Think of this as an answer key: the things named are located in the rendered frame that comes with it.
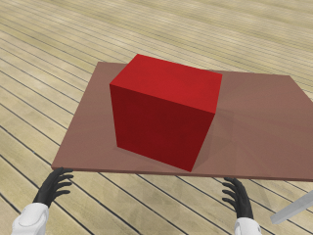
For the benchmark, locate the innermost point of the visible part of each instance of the right robot forearm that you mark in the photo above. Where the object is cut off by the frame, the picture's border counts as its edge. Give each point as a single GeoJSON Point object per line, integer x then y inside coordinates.
{"type": "Point", "coordinates": [246, 226]}

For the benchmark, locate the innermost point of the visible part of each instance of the carton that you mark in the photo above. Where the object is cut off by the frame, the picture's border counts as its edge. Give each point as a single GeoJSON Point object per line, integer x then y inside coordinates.
{"type": "Point", "coordinates": [163, 110]}

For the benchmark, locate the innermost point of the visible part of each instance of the left robot hand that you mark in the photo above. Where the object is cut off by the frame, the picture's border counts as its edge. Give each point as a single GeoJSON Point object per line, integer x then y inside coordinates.
{"type": "Point", "coordinates": [47, 193]}

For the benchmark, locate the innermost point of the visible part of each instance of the right robot hand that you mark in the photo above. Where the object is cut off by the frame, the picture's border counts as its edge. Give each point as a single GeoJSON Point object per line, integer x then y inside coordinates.
{"type": "Point", "coordinates": [242, 203]}

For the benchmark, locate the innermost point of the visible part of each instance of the table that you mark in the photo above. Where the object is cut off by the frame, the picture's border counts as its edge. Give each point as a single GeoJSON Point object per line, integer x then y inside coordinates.
{"type": "Point", "coordinates": [262, 130]}

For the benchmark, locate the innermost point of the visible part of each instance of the left robot forearm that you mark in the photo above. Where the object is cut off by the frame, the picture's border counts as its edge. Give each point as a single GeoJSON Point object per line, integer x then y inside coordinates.
{"type": "Point", "coordinates": [32, 220]}

